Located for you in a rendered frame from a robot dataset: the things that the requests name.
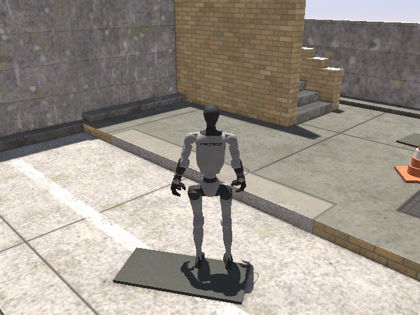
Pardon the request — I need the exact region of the robot torso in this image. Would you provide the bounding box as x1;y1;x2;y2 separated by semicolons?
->
196;130;226;197

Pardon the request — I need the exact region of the right robot hand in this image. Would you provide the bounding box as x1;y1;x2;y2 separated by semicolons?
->
231;179;246;192

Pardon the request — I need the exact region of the left robot upper arm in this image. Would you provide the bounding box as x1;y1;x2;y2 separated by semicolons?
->
179;132;198;168

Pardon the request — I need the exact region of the left robot hand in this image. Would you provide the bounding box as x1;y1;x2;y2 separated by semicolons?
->
171;181;186;197

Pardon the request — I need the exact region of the right robot upper arm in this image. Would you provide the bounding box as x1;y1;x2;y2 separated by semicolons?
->
225;133;241;169

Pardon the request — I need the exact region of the left robot foot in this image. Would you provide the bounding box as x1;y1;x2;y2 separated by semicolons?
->
195;252;205;269

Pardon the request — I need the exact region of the robot right forearm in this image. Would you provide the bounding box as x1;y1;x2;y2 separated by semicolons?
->
234;159;245;182

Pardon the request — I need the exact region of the robot left forearm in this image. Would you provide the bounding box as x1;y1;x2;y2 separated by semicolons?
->
173;158;186;184

